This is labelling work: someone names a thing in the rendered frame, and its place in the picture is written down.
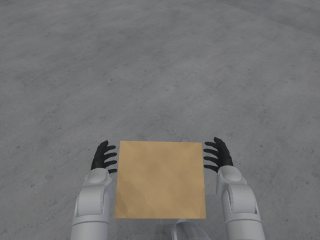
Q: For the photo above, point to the right robot thigh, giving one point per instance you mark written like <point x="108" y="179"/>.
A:
<point x="187" y="230"/>

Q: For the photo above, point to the carton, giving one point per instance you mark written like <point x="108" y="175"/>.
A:
<point x="160" y="180"/>

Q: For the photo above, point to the robot left forearm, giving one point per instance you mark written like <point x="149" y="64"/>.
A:
<point x="92" y="207"/>

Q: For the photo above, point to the right robot shin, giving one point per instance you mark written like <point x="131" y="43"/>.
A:
<point x="181" y="220"/>

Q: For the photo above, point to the right robot hand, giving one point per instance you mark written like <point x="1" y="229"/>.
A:
<point x="223" y="155"/>

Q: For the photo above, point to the robot right forearm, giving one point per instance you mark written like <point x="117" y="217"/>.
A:
<point x="240" y="209"/>

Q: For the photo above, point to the left robot hand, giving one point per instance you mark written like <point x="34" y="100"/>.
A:
<point x="99" y="157"/>

